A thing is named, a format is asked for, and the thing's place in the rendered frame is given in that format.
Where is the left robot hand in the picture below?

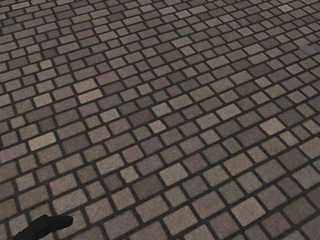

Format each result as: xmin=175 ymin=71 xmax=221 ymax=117
xmin=12 ymin=214 xmax=74 ymax=240

